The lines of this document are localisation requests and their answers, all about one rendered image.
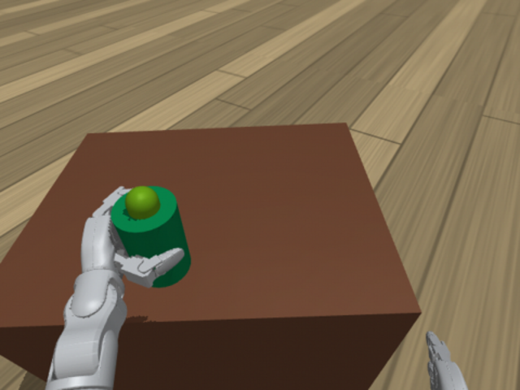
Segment right robot hand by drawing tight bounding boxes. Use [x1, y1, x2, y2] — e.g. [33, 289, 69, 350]
[426, 331, 468, 390]

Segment left robot arm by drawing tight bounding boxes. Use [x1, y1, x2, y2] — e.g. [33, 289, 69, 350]
[45, 269, 127, 390]

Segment left robot hand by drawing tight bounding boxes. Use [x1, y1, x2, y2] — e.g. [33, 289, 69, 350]
[80, 186, 184, 288]

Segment bottle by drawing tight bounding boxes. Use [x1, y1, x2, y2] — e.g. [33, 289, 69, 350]
[110, 186, 191, 288]

